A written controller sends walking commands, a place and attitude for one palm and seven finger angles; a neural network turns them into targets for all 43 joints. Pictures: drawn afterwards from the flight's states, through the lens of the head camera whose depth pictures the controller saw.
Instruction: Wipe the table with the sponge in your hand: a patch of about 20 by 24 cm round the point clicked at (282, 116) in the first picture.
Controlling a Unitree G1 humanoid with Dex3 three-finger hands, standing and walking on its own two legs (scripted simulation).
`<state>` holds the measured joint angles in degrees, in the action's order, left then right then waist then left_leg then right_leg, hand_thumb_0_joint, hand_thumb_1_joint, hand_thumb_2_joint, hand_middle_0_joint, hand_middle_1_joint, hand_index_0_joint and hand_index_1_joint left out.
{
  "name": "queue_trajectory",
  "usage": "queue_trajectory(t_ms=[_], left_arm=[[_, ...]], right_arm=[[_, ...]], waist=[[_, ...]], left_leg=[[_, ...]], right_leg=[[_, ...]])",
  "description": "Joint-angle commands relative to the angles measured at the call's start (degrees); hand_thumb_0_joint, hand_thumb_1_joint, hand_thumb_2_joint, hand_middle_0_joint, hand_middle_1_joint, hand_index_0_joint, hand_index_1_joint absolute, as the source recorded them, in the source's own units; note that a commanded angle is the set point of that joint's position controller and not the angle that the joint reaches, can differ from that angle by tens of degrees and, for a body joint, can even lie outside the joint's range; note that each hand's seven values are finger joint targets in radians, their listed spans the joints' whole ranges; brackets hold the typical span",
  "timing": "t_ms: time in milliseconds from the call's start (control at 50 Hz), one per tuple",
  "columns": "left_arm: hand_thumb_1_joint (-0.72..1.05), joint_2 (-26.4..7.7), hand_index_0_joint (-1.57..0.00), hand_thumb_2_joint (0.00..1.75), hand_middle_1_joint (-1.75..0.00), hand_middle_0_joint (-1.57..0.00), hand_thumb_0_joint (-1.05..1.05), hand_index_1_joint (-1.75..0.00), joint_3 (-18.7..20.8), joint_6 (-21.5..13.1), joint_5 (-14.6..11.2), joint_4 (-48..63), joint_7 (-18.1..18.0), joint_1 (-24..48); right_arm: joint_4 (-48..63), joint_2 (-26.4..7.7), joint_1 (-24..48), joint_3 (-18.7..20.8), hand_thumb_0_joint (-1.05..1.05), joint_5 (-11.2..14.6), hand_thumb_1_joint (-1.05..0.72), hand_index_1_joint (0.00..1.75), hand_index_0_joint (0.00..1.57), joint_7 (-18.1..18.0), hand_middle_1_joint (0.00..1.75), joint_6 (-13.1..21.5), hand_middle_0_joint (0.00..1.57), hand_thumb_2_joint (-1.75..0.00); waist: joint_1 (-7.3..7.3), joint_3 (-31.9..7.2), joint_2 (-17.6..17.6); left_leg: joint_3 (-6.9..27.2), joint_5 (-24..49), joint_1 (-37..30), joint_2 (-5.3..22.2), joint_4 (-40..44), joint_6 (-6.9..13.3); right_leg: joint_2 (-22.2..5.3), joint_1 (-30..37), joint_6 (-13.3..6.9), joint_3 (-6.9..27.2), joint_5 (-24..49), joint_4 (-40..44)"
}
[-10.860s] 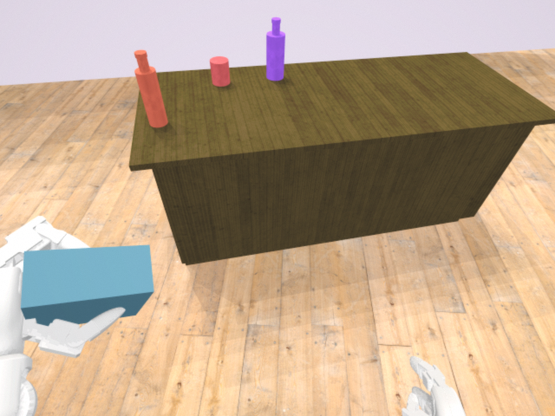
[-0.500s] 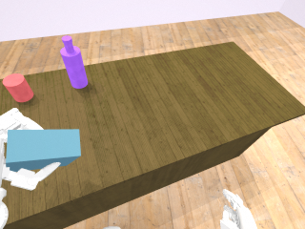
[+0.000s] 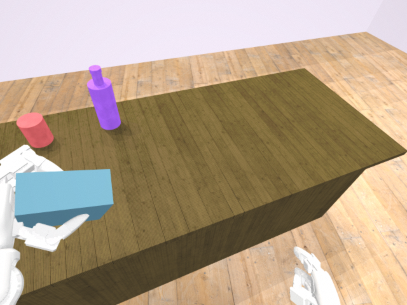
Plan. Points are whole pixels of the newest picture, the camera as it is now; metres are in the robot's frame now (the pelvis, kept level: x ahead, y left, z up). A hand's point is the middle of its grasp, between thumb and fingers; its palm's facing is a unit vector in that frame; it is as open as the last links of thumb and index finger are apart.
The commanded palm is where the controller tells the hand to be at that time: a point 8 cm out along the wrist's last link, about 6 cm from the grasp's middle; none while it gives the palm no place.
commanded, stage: come to a stop and stand still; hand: left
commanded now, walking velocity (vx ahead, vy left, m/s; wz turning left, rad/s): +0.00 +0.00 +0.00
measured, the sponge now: (78, 199) +0.23 +0.22 +0.14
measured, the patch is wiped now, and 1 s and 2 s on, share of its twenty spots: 0.00 0.00 0.00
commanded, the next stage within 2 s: look again from close up in 0.12 s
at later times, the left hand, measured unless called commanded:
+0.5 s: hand (47, 205) +0.21 +0.24 +0.16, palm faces +0.39 -0.85 -0.36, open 9.4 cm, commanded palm +0.15 +0.28 +0.18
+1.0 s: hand (59, 220) +0.20 +0.24 +0.13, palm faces +0.36 -0.73 -0.58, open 9.4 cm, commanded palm +0.16 +0.28 +0.17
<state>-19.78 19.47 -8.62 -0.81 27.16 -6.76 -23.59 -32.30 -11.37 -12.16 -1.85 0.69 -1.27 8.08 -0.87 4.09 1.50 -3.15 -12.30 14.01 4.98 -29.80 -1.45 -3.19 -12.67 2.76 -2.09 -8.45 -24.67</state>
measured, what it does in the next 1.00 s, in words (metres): stands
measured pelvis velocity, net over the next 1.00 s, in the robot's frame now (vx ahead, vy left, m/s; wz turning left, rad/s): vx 0.01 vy -0.02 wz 0.04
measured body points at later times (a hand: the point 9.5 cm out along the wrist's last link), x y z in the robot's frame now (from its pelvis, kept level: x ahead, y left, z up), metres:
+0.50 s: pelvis -0.01 +0.00 +0.00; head -0.01 +0.02 +0.45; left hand +0.18 +0.29 +0.18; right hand +0.16 -0.22 -0.07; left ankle +0.04 +0.13 -0.74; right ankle +0.05 -0.16 -0.74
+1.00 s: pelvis +0.01 -0.02 -0.01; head +0.01 -0.03 +0.44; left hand +0.18 +0.27 +0.16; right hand +0.22 -0.23 -0.08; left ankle +0.04 +0.13 -0.74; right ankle +0.05 -0.16 -0.74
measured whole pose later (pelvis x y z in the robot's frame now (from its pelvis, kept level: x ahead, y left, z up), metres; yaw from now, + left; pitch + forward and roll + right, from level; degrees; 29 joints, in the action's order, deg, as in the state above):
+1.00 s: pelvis +0.01 -0.02 -0.01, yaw +2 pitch -4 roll +0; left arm -23.6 15.9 -4.9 7.1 22.9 -4.7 -24.4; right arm -36.9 -12.8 -9.8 -0.8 -1.4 -2.8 12.0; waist -3.9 3.1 -0.6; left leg -0.6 -13.7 14.7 4.0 -32.0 -2.9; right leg -3.8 -15.1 1.4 -3.2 -14.4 -33.3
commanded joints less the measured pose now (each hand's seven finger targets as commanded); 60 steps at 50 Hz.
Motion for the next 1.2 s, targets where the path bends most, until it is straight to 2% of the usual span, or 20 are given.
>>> queue_trajectory(t_ms=[0,220,240,600,620,640,660,680,700,720,800,820,900,920,940,980,1020,1040,1120,1180], left_arm=[[0.10,-9.28,-1.20,1.30,-1.60,-1.20,0.00,-1.60,5.90,-3.91,-0.84,12.17,-1.08,5.53],[0.10,-11.14,-1.20,1.30,-1.60,-1.20,0.00,-1.60,7.19,-4.94,-0.85,13.69,-1.02,4.02],[0.10,-8.81,-1.20,1.30,-1.60,-1.20,0.00,-1.60,5.57,-5.12,-0.92,12.91,-0.85,3.70],[0.10,-8.76,-1.20,1.30,-1.60,-1.20,0.00,-1.60,5.83,-5.00,-1.11,12.43,-0.87,3.69],[0.10,-57.53,-1.20,1.30,-1.60,-1.20,0.00,-1.60,29.24,-14.66,0.92,29.35,-0.96,59.84],[0.10,-26.54,-1.20,1.30,-1.60,-1.20,0.00,-1.60,16.57,-2.62,8.16,-2.68,1.73,38.89],[0.10,-14.97,-1.20,1.30,-1.60,-1.20,0.00,-1.60,8.49,1.24,-0.07,-5.57,2.85,24.22],[0.10,-13.62,-1.20,1.30,-1.60,-1.20,0.00,-1.60,9.41,3.05,-2.84,1.06,4.36,20.00],[0.10,-13.37,-1.20,1.30,-1.60,-1.20,0.00,-1.60,8.29,6.18,-3.88,-1.68,5.64,13.60],[0.10,-6.70,-1.20,1.30,-1.60,-1.20,0.00,-1.60,2.90,9.21,-4.24,-4.05,6.82,7.68],[0.10,-10.24,-1.20,1.30,-1.60,-1.20,0.00,-1.60,0.52,10.71,2.79,4.40,6.54,5.53],[0.10,-15.74,-1.20,1.30,-1.60,-1.20,0.00,-1.60,5.18,8.68,3.94,8.81,5.07,8.26],[0.10,-18.34,-1.20,1.30,-1.60,-1.20,0.00,-1.60,9.77,-0.86,6.27,11.08,-0.09,11.22],[0.10,-23.21,-1.20,1.30,-1.60,-1.20,0.00,-1.60,12.86,-2.28,7.61,13.61,-1.58,14.56],[0.10,-18.09,-1.20,1.30,-1.60,-1.20,0.00,-1.60,8.04,-3.14,8.69,13.20,-2.41,15.41],[0.10,-17.51,-1.20,1.30,-1.60,-1.20,0.00,-1.60,7.20,-2.90,9.67,8.46,-3.18,12.44],[0.10,-21.08,-1.20,1.30,-1.60,-1.20,0.00,-1.60,8.30,-0.72,11.10,6.23,-2.78,13.21],[0.10,-17.80,-1.20,1.30,-1.60,-1.20,0.00,-1.60,4.26,0.52,11.39,5.12,-1.79,14.00],[0.10,-21.62,-1.20,1.30,-1.60,-1.20,0.00,-1.60,6.69,5.07,11.65,1.25,2.23,9.58],[0.10,-19.22,-1.20,1.30,-1.60,-1.20,0.00,-1.60,5.35,4.84,12.13,3.87,4.25,5.68]], right_arm=[[9.17,-7.16,5.46,3.10,0.00,0.19,-0.90,0.30,0.20,-0.89,0.30,3.56,0.20,-0.90],[8.53,-7.61,5.33,3.56,0.00,0.33,-0.90,0.30,0.20,-1.08,0.30,4.25,0.20,-0.90],[8.51,-7.23,4.97,3.17,0.00,0.14,-0.90,0.30,0.20,-0.97,0.30,4.24,0.20,-0.90],[8.17,-6.95,5.03,3.48,0.00,0.13,-0.90,0.30,0.20,-0.79,0.30,4.47,0.20,-0.90],[11.11,-9.53,0.54,-2.64,0.00,4.35,-0.90,0.30,0.20,-5.16,0.30,3.21,0.20,-0.90],[5.85,-6.39,5.82,5.43,0.00,-2.83,-0.90,0.30,0.20,-3.92,0.30,5.67,0.20,-0.90],[5.81,-9.09,4.17,4.38,0.00,-1.75,-0.90,0.30,0.20,-1.26,0.30,7.03,0.20,-0.90],[4.94,-9.61,4.95,4.36,0.00,-1.09,-0.90,0.30,0.20,-1.48,0.30,7.69,0.20,-0.90],[4.04,-9.91,6.66,4.17,0.00,-0.01,-0.90,0.30,0.20,-2.00,0.30,7.75,0.20,-0.90],[4.76,-9.26,8.87,2.58,0.00,1.35,-0.90,0.30,0.20,-1.18,0.30,7.57,0.20,-0.90],[6.29,-9.74,10.22,2.20,0.00,0.74,-0.90,0.30,0.20,-0.59,0.30,6.57,0.20,-0.90],[6.48,-9.45,10.72,2.27,0.00,0.56,-0.90,0.30,0.20,-0.83,0.30,6.61,0.20,-0.90],[4.74,-8.09,10.41,3.45,0.00,-2.32,-0.90,0.30,0.20,-2.15,0.30,6.85,0.20,-0.90],[4.19,-8.15,10.11,3.55,0.00,-2.32,-0.90,0.30,0.20,-2.48,0.30,6.74,0.20,-0.90],[4.36,-6.79,10.35,3.33,0.00,-2.69,-0.90,0.30,0.20,-2.50,0.30,6.84,0.20,-0.90],[2.21,-7.39,8.72,3.97,0.00,-2.85,-0.90,0.30,0.20,-2.77,0.30,6.50,0.20,-0.90],[2.05,-7.98,8.94,3.72,0.00,-2.45,-0.90,0.30,0.20,-3.23,0.30,5.73,0.20,-0.90],[2.32,-7.64,9.88,3.47,0.00,-2.39,-0.90,0.30,0.20,-3.37,0.30,5.40,0.20,-0.90],[2.72,-8.89,10.23,3.63,0.00,-1.78,-0.90,0.30,0.20,-4.61,0.30,4.17,0.20,-0.90],[3.86,-8.86,10.01,4.17,0.00,-1.84,-0.90,0.30,0.20,-4.67,0.30,3.64,0.20,-0.90]], waist=[[0.58,-6.67,-3.93],[0.91,-6.23,-6.31],[0.84,-5.59,-5.75],[0.73,-6.15,-3.53],[1.81,-8.07,-20.54],[-1.98,-16.07,-16.22],[-2.30,-15.55,-12.25],[-4.03,-17.01,-10.31],[-4.84,-12.87,-8.29],[-4.49,-7.99,-7.19],[-2.60,-0.98,-0.21],[-2.65,-2.36,-1.52],[-2.70,-7.29,-1.20],[-2.77,-8.56,-4.29],[-2.40,-9.74,-6.84],[-1.92,-8.34,-8.73],[-1.74,-7.64,-8.63],[-1.30,-6.77,-8.87],[-2.90,-6.23,-5.44],[-3.75,-8.66,-1.75]], left_leg=[[2.80,-7.99,0.02,0.42,7.73,2.75],[4.33,-8.59,0.11,1.21,9.50,2.98],[4.46,-9.64,1.22,1.26,10.00,3.10],[3.92,-8.09,-0.08,0.87,8.69,3.21],[4.67,-15.70,13.02,-0.31,8.36,4.39],[-0.63,1.21,-0.93,-3.82,6.04,0.71],[2.17,3.08,-4.52,-3.60,8.60,-0.88],[2.00,-0.74,-7.59,-3.55,9.60,-0.39],[1.47,-3.14,-5.41,-4.06,10.25,-0.05],[1.14,-6.06,-2.81,-4.20,10.72,-0.13],[1.53,-10.74,2.23,-4.56,11.03,1.38],[1.00,-11.60,1.89,-4.76,10.27,1.39],[0.52,-11.00,1.97,-5.41,5.50,1.19],[-0.10,-11.69,1.04,-5.54,4.65,1.13],[-0.16,-10.57,0.45,-5.78,4.10,1.14],[0.14,-9.61,0.08,-5.66,3.32,1.12],[0.16,-9.56,-0.12,-5.67,3.56,1.35],[0.24,-8.02,0.00,-5.73,3.96,1.53],[-0.10,-1.63,-1.71,-5.45,4.03,1.97],[-0.18,6.52,-3.14,-5.10,3.15,2.19]], right_leg=[[-1.24,0.57,-3.57,2.89,-5.04,5.54],[-1.11,0.28,-3.49,2.73,-5.65,4.93],[-0.83,0.62,-3.39,2.05,-5.87,4.75],[-1.17,1.15,-3.56,3.31,-5.07,5.68],[1.42,7.21,0.34,1.11,-9.27,-4.89],[1.15,6.02,-4.75,-0.94,-2.60,-3.64],[3.67,1.87,-4.95,-3.57,-1.26,-1.83],[3.66,2.95,-4.06,-3.09,-1.30,-0.56],[3.54,3.16,-3.73,-3.55,-2.09,-0.12],[4.13,1.62,-3.50,-4.38,-3.44,0.32],[3.65,-0.99,-2.54,-4.11,-9.71,-0.04],[4.00,-0.69,-2.48,-3.57,-11.29,-0.27],[3.13,-2.72,-2.03,-2.28,-15.92,-0.89],[3.15,-2.99,-2.03,-1.36,-17.11,-0.49],[2.40,-2.76,-2.46,-1.35,-16.18,-0.30],[1.99,-3.13,-2.30,-0.91,-14.55,0.55],[1.87,-2.72,-2.31,-0.34,-14.95,1.67],[1.47,-2.40,-2.49,-0.60,-13.41,1.69],[1.75,0.05,-2.28,-0.30,-9.27,2.78],[1.88,2.08,-2.17,-1.77,-0.37,0.60]])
